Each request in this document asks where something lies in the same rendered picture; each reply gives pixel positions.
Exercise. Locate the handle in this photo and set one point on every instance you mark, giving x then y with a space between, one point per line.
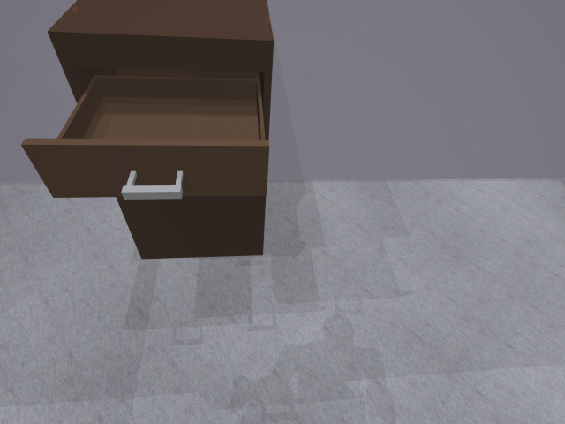
152 192

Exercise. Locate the cabinet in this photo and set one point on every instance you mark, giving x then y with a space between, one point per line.
209 39

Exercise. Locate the drawer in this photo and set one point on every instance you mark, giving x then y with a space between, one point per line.
210 129

